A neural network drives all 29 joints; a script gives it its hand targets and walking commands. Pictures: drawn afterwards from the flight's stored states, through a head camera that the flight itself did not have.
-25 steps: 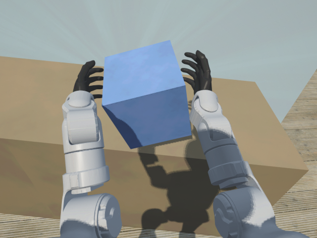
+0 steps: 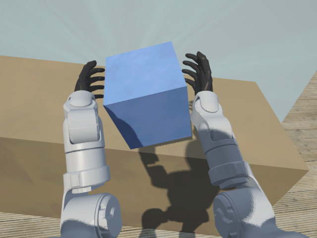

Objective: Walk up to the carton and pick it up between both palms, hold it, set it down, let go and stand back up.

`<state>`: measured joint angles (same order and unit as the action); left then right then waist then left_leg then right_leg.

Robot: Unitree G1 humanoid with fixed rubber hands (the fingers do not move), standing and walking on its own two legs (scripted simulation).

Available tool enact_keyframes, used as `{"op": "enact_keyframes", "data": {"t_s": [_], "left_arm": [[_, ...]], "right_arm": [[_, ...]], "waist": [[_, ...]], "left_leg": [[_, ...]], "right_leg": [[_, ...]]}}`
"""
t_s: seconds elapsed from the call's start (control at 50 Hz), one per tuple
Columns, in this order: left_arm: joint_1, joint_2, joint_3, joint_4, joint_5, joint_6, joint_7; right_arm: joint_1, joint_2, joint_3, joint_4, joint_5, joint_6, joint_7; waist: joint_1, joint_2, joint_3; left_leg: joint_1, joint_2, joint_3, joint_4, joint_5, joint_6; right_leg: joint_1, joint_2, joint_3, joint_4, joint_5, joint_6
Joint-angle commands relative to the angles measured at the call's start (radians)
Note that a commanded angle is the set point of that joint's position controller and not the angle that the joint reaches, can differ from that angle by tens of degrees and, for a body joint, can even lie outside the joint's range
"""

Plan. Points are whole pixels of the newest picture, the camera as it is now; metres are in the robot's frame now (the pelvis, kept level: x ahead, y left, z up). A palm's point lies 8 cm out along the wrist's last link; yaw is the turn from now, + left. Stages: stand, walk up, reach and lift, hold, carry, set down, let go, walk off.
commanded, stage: hold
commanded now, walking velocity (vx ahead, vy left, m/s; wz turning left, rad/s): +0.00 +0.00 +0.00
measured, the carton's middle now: (150, 97) +0.43 -0.03 +0.17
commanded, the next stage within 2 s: set down in 1.30 s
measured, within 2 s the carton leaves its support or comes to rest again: neither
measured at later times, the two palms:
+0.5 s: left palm (84, 95) +0.37 +0.12 +0.23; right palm (202, 89) +0.36 -0.14 +0.24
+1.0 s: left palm (84, 97) +0.37 +0.13 +0.22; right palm (202, 89) +0.36 -0.14 +0.24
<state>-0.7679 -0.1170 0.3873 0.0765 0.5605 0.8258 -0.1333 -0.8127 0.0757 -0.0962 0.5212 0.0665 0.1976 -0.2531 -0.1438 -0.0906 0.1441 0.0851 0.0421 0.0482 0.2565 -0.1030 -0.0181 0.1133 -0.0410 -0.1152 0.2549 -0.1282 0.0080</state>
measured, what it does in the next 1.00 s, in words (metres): stands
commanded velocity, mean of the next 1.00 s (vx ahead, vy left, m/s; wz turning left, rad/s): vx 0.00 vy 0.00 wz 0.00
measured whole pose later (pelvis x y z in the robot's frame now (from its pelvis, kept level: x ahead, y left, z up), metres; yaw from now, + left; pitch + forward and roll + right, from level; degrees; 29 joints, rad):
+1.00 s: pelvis +0.00 +0.00 +0.00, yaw +0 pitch -14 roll +0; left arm -0.73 -0.12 0.37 0.03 0.55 0.83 -0.14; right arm -0.79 0.07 -0.07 0.49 0.09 0.20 -0.27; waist -0.15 -0.09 0.15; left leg 0.10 0.04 0.05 0.26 -0.11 -0.02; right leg 0.14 -0.04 -0.12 0.25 -0.13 0.01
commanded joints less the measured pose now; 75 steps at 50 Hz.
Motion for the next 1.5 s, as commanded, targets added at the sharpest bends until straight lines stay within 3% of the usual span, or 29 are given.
{"op": "enact_keyframes", "data": {"t_s": [0.0,0.02,0.1,0.16,0.24,0.46,0.54,0.56,0.58,0.62,0.76,0.78,0.8,0.82,0.84,0.88,0.9,0.92,0.96,1.04,1.12,1.18,1.28,1.3,1.34,1.38,1.46,1.48], "left_arm": [[-0.487,-0.374,-0.328,-0.042,-0.154,-0.068,-0.134],[-0.467,-0.380,-0.319,-0.035,-0.147,-0.063,-0.132],[-0.459,-0.379,-0.342,-0.086,-0.159,-0.064,-0.138],[-0.472,-0.371,-0.353,-0.103,-0.168,-0.061,-0.141],[-0.444,-0.381,-0.366,-0.106,-0.174,-0.058,-0.136],[-0.485,-0.361,-0.328,-0.038,-0.153,-0.059,-0.133],[-0.483,-0.368,-0.328,-0.054,-0.156,-0.066,-0.132],[-0.482,-0.365,-0.325,-0.039,-0.155,-0.063,-0.134],[-0.484,-0.364,-0.313,-0.035,-0.146,-0.060,-0.135],[-0.493,-0.367,-0.330,-0.052,-0.158,-0.065,-0.138],[-0.491,-0.376,-0.343,-0.069,-0.162,-0.070,-0.139],[-0.493,-0.371,-0.336,-0.068,-0.161,-0.071,-0.138],[-0.490,-0.376,-0.351,-0.082,-0.168,-0.073,-0.136],[-0.471,-0.373,-0.339,-0.088,-0.161,-0.071,-0.132],[-0.454,-0.383,-0.358,-0.096,-0.168,-0.067,-0.131],[-0.446,-0.365,-0.339,-0.062,-0.153,-0.056,-0.137],[-0.467,-0.376,-0.356,-0.088,-0.167,-0.060,-0.138],[-0.454,-0.374,-0.354,-0.091,-0.166,-0.060,-0.137],[-0.467,-0.372,-0.354,-0.091,-0.167,-0.062,-0.138],[-0.470,-0.357,-0.337,-0.066,-0.157,-0.058,-0.134],[-0.481,-0.370,-0.345,-0.068,-0.163,-0.064,-0.130],[-0.483,-0.361,-0.322,-0.041,-0.148,-0.061,-0.133],[-0.472,-0.372,-0.332,-0.051,-0.154,-0.067,-0.133],[-0.440,-0.396,-0.429,-0.002,-0.189,-0.080,-0.150],[-0.488,-0.412,-0.414,-0.008,-0.196,-0.121,-0.152],[-0.490,-0.409,-0.397,-0.002,-0.161,-0.134,-0.141],[-0.508,-0.399,-0.362,0.058,-0.129,-0.190,-0.153],[-0.495,-0.410,-0.355,0.058,-0.122,-0.207,-0.148]], "right_arm": [[-0.506,0.369,0.280,-0.125,0.050,-0.013,0.140],[-0.510,0.373,0.292,-0.123,0.062,-0.011,0.142],[-0.472,0.377,0.316,-0.145,0.074,-0.010,0.133],[-0.464,0.364,0.314,-0.147,0.076,-0.001,0.126],[-0.476,0.358,0.329,-0.188,0.091,-0.007,0.129],[-0.510,0.361,0.286,-0.127,0.061,-0.002,0.143],[-0.504,0.367,0.294,-0.122,0.064,-0.008,0.141],[-0.504,0.361,0.285,-0.128,0.061,-0.006,0.139],[-0.506,0.368,0.290,-0.114,0.062,-0.002,0.139],[-0.498,0.373,0.284,-0.132,0.057,-0.006,0.137],[-0.490,0.381,0.291,-0.140,0.060,-0.007,0.136],[-0.491,0.379,0.296,-0.124,0.067,-0.007,0.138],[-0.492,0.376,0.302,-0.150,0.067,-0.013,0.136],[-0.499,0.374,0.317,-0.152,0.079,-0.013,0.136],[-0.482,0.371,0.319,-0.177,0.078,-0.016,0.132],[-0.473,0.362,0.312,-0.146,0.076,-0.003,0.129],[-0.470,0.362,0.310,-0.154,0.072,-0.004,0.128],[-0.475,0.357,0.313,-0.160,0.078,-0.007,0.129],[-0.459,0.358,0.309,-0.150,0.072,-0.001,0.130],[-0.477,0.359,0.307,-0.138,0.066,0.000,0.141],[-0.501,0.368,0.298,-0.151,0.062,-0.010,0.141],[-0.490,0.367,0.285,-0.107,0.056,-0.003,0.142],[-0.505,0.371,0.296,-0.140,0.060,-0.015,0.136],[-0.460,0.377,0.295,-0.235,0.051,-0.045,0.123],[-0.511,0.401,0.314,-0.253,0.047,-0.077,0.108],[-0.484,0.383,0.291,-0.152,0.034,-0.085,0.124],[-0.470,0.378,0.229,-0.076,-0.028,-0.162,0.151],[-0.479,0.382,0.229,-0.070,-0.037,-0.190,0.157]], "waist": [[-0.009,0.060,-0.307],[0.004,0.068,-0.291],[-0.005,0.067,-0.315],[-0.024,0.074,-0.298],[-0.022,0.082,-0.300],[-0.001,0.064,-0.256],[0.002,0.062,-0.303],[-0.009,0.057,-0.293],[0.001,0.062,-0.273],[-0.014,0.061,-0.292],[-0.014,0.072,-0.306],[-0.001,0.081,-0.300],[-0.014,0.078,-0.318],[0.005,0.076,-0.319],[-0.016,0.069,-0.330],[-0.013,0.066,-0.265],[-0.029,0.070,-0.284],[-0.014,0.073,-0.288],[-0.027,0.076,-0.276],[-0.001,0.075,-0.262],[-0.014,0.060,-0.292],[-0.004,0.065,-0.263],[-0.009,0.060,-0.301],[-0.046,0.037,-0.379],[-0.039,0.047,-0.373],[-0.033,0.069,-0.298],[-0.035,0.082,-0.210],[-0.013,0.081,-0.205]], "left_leg": [[0.013,-0.074,0.075,-0.029,0.058,0.041],[0.003,-0.071,0.070,-0.031,0.058,0.040],[0.038,-0.074,0.065,-0.009,0.133,0.033],[0.047,-0.077,0.064,-0.009,0.133,0.026],[0.036,-0.074,0.056,-0.005,0.135,0.023],[-0.011,-0.063,0.068,-0.045,0.004,0.047],[0.009,-0.069,0.070,-0.031,0.059,0.042],[0.015,-0.072,0.070,-0.030,0.054,0.043],[0.007,-0.072,0.072,-0.034,0.038,0.044],[0.014,-0.072,0.072,-0.031,0.051,0.043],[0.016,-0.074,0.069,-0.025,0.071,0.039],[0.018,-0.072,0.069,-0.023,0.080,0.035],[0.031,-0.072,0.067,-0.015,0.105,0.031],[0.037,-0.070,0.064,-0.012,0.122,0.030],[0.055,-0.075,0.066,-0.005,0.147,0.027],[0.036,-0.071,0.064,-0.020,0.099,0.031],[0.042,-0.072,0.064,-0.020,0.095,0.029],[0.042,-0.070,0.063,-0.021,0.109,0.028],[0.034,-0.069,0.060,-0.023,0.087,0.028],[0.000,-0.063,0.063,-0.033,0.051,0.036],[0.017,-0.068,0.067,-0.031,0.058,0.041],[0.002,-0.070,0.071,-0.043,0.019,0.046],[0.028,-0.072,0.069,-0.027,0.073,0.044],[0.059,-0.082,0.047,-0.008,0.012,0.047],[0.065,-0.087,0.049,-0.011,-0.008,0.047],[0.046,-0.075,0.040,-0.041,-0.047,0.047],[0.030,-0.064,0.058,-0.084,-0.122,0.050],[0.032,-0.056,0.061,-0.086,-0.103,0.049]], "right_leg": [[0.086,0.082,-0.047,-0.017,0.089,0.023],[0.083,0.084,-0.049,-0.019,0.082,0.018],[0.106,0.083,-0.044,-0.013,0.166,0.023],[0.102,0.085,-0.046,-0.014,0.165,0.024],[0.098,0.088,-0.051,-0.009,0.154,0.019],[0.066,0.084,-0.043,-0.019,0.031,0.019],[0.081,0.085,-0.044,-0.015,0.086,0.021],[0.080,0.083,-0.045,-0.020,0.084,0.022],[0.072,0.080,-0.045,-0.026,0.068,0.020],[0.081,0.081,-0.044,-0.017,0.086,0.024],[0.093,0.081,-0.042,-0.019,0.104,0.022],[0.082,0.082,-0.042,-0.016,0.108,0.022],[0.087,0.084,-0.046,-0.014,0.129,0.022],[0.090,0.086,-0.047,-0.012,0.139,0.021],[0.097,0.087,-0.048,-0.010,0.167,0.024],[0.085,0.083,-0.046,-0.023,0.124,0.024],[0.084,0.084,-0.045,-0.018,0.121,0.020],[0.083,0.086,-0.047,-0.017,0.131,0.022],[0.081,0.085,-0.044,-0.019,0.110,0.019],[0.083,0.084,-0.042,-0.016,0.068,0.017],[0.078,0.084,-0.044,-0.016,0.086,0.021],[0.071,0.079,-0.043,-0.023,0.055,0.022],[0.080,0.082,-0.048,-0.020,0.103,0.023],[0.070,0.081,-0.043,-0.037,0.146,0.028],[0.065,0.076,-0.046,-0.038,0.161,0.035],[0.035,0.077,-0.065,-0.057,0.068,0.029],[0.031,0.067,-0.076,-0.069,-0.032,0.023],[0.033,0.072,-0.082,-0.061,-0.021,0.022]]}}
